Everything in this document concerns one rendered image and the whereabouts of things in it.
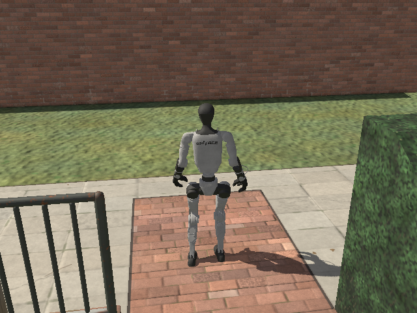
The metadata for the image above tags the right robot forearm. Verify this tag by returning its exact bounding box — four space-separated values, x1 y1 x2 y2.
233 157 246 181

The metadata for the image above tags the left robot upper arm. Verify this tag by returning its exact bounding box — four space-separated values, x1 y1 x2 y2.
178 132 194 168

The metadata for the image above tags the right robot upper arm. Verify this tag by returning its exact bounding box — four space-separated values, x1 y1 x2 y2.
220 131 239 167

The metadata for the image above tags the left robot forearm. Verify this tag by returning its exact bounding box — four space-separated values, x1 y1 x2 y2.
174 158 184 179

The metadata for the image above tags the robot right shin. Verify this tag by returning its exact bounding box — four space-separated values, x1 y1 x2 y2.
215 211 225 253

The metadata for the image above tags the robot shin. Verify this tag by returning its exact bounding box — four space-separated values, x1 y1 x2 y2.
215 211 225 253
188 214 197 258

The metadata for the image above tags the robot left hand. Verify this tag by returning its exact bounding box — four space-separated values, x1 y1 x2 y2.
173 175 188 187

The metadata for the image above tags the robot right hand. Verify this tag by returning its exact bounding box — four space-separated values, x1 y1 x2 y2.
233 178 248 192

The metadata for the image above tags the robot left shin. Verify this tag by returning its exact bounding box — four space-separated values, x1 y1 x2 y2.
188 214 197 258

